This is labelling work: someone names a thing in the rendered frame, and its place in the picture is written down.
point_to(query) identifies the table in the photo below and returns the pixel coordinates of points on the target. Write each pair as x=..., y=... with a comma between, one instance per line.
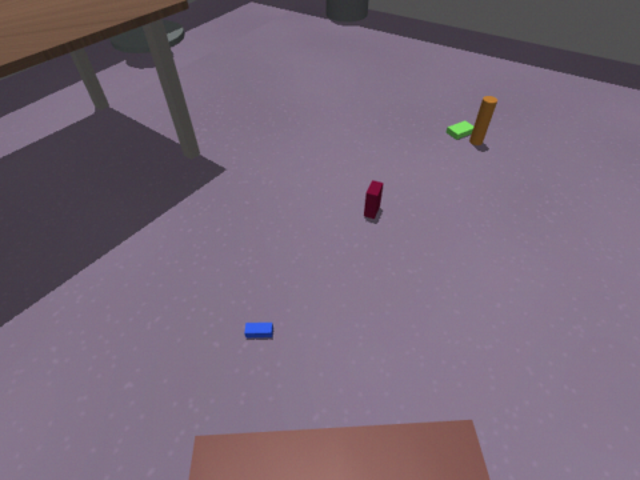
x=35, y=31

